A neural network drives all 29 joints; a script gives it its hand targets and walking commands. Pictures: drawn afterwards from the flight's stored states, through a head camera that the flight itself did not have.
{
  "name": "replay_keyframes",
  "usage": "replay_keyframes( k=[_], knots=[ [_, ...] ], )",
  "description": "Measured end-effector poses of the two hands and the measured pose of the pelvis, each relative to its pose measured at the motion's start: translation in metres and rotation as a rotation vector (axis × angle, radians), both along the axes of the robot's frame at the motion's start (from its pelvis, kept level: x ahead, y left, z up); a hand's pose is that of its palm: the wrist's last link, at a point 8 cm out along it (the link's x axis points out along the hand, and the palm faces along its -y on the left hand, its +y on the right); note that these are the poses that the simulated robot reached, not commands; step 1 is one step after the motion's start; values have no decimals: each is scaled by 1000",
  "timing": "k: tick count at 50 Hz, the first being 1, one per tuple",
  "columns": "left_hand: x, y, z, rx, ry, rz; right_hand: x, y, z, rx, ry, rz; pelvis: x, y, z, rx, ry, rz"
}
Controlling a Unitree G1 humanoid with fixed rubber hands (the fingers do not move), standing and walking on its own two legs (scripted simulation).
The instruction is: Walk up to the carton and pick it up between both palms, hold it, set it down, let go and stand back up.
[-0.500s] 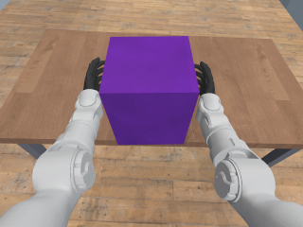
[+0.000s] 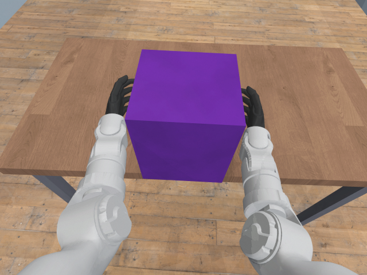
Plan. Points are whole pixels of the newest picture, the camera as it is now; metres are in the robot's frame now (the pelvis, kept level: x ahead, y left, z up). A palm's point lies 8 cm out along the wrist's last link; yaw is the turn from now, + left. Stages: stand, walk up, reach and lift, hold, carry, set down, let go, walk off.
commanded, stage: reach and lift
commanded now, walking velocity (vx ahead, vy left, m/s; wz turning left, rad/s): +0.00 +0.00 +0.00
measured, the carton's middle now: (185, 122) +0.46 -0.03 +0.03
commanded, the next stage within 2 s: none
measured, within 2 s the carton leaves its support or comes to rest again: leaves its support in 1.26 s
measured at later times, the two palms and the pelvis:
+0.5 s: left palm (115, 115) +0.45 +0.12 +0.08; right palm (252, 124) +0.41 -0.17 +0.08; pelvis +0.02 -0.01 +0.00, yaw +1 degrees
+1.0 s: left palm (114, 116) +0.45 +0.12 +0.09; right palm (251, 125) +0.41 -0.17 +0.08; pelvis +0.02 +0.00 +0.00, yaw +1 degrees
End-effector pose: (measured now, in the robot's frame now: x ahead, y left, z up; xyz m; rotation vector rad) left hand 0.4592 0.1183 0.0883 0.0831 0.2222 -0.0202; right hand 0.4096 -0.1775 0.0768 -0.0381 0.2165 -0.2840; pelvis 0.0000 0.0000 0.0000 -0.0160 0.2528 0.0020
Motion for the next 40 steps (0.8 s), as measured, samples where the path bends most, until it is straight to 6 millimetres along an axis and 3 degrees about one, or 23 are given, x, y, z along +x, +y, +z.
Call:
replay_keyframes(
  k=[17, 40],
  knots=[
    [-6, 3, -3, -21, 25, 13, 0, 2, -1, 12, -3, 12, 18, -12, 3, 8, -110, 33],
    [-6, 4, -3, -31, 28, 6, -2, 4, -1, 18, -6, 3, 16, -3, 2, -1, -101, 6]
  ],
)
